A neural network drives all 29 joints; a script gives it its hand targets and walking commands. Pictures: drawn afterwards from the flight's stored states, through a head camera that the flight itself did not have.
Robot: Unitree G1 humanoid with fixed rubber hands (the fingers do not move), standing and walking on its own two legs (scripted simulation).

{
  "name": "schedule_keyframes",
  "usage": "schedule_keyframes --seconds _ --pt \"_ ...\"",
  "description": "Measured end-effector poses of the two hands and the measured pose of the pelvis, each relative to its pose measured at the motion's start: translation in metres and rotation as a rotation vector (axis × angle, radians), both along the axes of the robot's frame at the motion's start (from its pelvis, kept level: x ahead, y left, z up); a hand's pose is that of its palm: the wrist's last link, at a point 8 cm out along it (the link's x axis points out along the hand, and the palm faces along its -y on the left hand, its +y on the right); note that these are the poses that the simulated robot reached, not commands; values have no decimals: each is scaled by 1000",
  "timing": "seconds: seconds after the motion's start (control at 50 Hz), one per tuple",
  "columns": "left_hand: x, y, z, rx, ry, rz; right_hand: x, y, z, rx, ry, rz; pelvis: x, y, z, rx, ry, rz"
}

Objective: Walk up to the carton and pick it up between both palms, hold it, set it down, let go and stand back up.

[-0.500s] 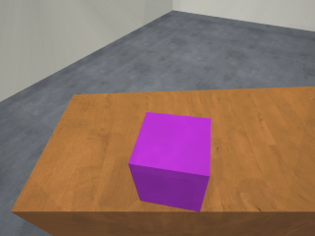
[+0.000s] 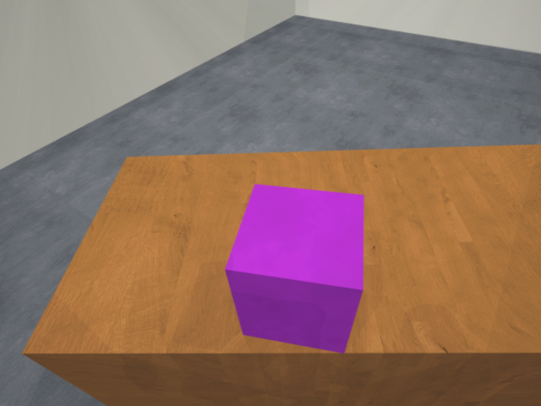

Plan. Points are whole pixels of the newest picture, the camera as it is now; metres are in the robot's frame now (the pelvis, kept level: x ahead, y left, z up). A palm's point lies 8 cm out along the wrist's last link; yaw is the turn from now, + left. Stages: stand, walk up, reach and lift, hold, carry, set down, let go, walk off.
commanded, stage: stand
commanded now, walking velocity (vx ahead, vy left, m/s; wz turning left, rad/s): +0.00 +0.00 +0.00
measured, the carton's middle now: (299, 269) +0.40 -0.02 -0.08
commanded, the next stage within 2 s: none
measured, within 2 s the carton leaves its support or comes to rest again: neither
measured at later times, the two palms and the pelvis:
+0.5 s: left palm out of the picture +0.05 +0.25 -0.12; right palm out of the picture +0.06 -0.26 -0.12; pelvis +0.01 +0.00 +0.00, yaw +0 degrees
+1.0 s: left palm out of the picture +0.05 +0.25 -0.12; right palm out of the picture +0.06 -0.25 -0.13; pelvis +0.02 +0.00 +0.00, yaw +0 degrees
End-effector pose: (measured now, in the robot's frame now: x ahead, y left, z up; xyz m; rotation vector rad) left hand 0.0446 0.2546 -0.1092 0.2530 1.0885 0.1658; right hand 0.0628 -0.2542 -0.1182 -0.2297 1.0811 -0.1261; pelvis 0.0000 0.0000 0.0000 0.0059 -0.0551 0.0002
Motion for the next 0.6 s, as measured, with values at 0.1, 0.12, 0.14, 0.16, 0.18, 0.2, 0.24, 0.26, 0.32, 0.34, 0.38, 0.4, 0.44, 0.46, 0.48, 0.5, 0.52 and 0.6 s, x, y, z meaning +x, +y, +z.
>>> schedule_keyframes --seconds 0.1,0.12,0.14,0.16,0.18,0.2,0.24,0.26,0.32,0.34,0.38,0.4,0.44,0.46,0.48,0.5,0.52,0.6 --pt "0 -2 -2 -6 7 0 -3 -1 0 -5 12 -6 0 0 0 -1 1 0" --pt "0 -2 -3 -7 8 0 -3 -1 0 -6 14 -8 0 0 0 -1 1 0" --pt "0 -2 -3 -8 9 0 -4 -1 0 -6 15 -9 0 0 0 -1 1 0" --pt "0 -2 -3 -9 11 0 -4 -2 0 -6 17 -10 0 0 0 -1 2 0" --pt "0 -3 -4 -10 12 1 -5 -2 0 -7 19 -11 0 0 0 -1 2 0" --pt "0 -3 -4 -11 13 1 -5 -2 0 -7 21 -12 0 0 0 -1 2 0" --pt "1 -3 -4 -11 16 2 -5 -2 -1 -7 24 -14 1 -1 0 -1 3 0" --pt "1 -3 -5 -11 18 3 -5 -2 -1 -7 26 -15 1 -1 0 -1 3 0" --pt "1 -4 -5 -11 23 5 -6 -2 -1 -6 31 -18 2 -1 0 -1 4 0" --pt "1 -4 -5 -11 25 6 -6 -2 -1 -6 32 -19 3 -1 0 -2 5 0" --pt "1 -4 -5 -11 28 8 -6 -2 -2 -6 35 -20 3 -1 1 -2 6 0" --pt "2 -4 -5 -11 30 9 -6 -2 -2 -6 37 -21 4 -1 1 -2 6 0" --pt "2 -4 -6 -11 34 11 -6 -2 -2 -5 40 -22 5 -2 1 -2 7 0" --pt "2 -4 -6 -10 35 11 -6 -2 -2 -5 42 -23 5 -2 1 -2 7 0" --pt "3 -4 -6 -10 37 12 -5 -2 -2 -5 43 -24 6 -2 1 -2 7 0" --pt "3 -4 -6 -10 38 13 -5 -2 -2 -5 45 -24 6 -2 1 -2 8 0" --pt "3 -4 -6 -10 40 14 -5 -2 -2 -5 47 -25 7 -2 1 -2 8 0" --pt "4 -5 -7 -11 46 17 -5 -2 -3 -6 53 -28 8 -2 1 -2 9 1"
